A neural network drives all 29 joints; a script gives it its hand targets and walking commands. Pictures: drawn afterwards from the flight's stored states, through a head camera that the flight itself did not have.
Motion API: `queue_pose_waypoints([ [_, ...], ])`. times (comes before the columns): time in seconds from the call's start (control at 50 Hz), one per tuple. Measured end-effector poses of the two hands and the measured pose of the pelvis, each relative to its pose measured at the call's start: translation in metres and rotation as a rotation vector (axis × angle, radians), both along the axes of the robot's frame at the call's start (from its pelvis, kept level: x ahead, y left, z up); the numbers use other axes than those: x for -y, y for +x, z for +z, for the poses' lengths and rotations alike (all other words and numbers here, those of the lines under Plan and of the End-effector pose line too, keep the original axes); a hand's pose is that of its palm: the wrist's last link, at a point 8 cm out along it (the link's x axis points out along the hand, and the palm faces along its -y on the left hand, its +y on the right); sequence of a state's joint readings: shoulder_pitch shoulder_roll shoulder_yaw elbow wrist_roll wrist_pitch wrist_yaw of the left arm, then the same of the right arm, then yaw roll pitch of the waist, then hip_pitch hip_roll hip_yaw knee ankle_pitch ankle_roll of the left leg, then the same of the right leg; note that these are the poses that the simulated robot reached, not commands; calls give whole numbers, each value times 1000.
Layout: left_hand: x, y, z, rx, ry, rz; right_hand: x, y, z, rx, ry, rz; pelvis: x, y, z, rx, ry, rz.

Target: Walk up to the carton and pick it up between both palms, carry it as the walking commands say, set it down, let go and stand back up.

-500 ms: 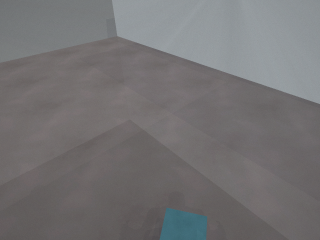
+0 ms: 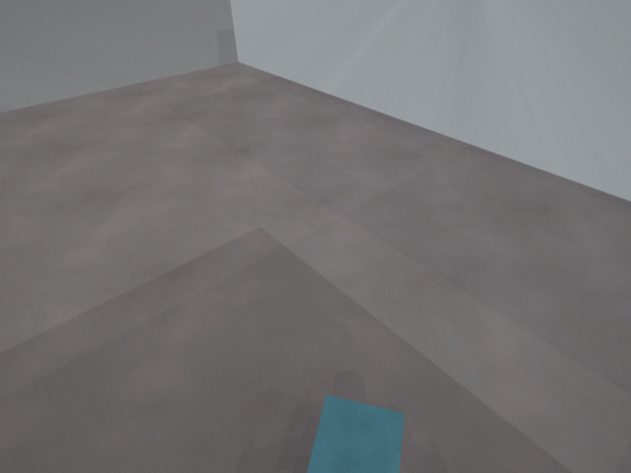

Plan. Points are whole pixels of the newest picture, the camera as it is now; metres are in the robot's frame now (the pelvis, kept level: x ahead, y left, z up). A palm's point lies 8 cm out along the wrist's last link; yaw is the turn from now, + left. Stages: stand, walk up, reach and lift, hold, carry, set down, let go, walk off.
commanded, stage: stand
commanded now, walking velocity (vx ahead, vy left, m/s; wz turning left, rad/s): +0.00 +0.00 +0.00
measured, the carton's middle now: (353, 471) +0.41 -0.06 -0.67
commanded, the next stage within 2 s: none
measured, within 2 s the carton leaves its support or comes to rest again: neither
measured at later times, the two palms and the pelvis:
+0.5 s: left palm out of the picture +0.04 +0.30 -0.11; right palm out of the picture +0.04 -0.29 -0.12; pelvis -0.01 +0.00 +0.00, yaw +0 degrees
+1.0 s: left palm out of the picture +0.06 +0.30 -0.11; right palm out of the picture +0.07 -0.29 -0.11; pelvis -0.01 +0.00 +0.00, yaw +0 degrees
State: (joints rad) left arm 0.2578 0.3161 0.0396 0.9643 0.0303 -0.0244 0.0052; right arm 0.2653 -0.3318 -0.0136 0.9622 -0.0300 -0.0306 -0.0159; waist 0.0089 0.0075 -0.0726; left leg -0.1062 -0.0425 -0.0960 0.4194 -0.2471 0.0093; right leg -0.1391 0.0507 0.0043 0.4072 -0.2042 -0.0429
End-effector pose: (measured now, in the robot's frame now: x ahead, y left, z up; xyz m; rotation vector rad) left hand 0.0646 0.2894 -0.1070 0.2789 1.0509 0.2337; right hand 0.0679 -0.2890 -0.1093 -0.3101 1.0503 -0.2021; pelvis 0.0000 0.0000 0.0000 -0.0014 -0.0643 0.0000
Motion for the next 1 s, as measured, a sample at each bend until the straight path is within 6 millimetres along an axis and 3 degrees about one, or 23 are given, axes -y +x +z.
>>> queue_pose_waypoints([
  [0.42, -8, -30, -6, -107, 1, 19, 5, -28, -6, -102, -4, -3, -1, -13, 1, 7, 1, 3],
  [0.78, -5, -10, -4, -86, -5, 10, 3, 1, -1, -80, -10, 24, -2, -12, 3, 10, 5, 7],
  [1.0, -10, -6, -2, -98, 6, 15, 5, 6, -1, -87, -11, 18, -2, -9, 4, 6, 7, 4],
])
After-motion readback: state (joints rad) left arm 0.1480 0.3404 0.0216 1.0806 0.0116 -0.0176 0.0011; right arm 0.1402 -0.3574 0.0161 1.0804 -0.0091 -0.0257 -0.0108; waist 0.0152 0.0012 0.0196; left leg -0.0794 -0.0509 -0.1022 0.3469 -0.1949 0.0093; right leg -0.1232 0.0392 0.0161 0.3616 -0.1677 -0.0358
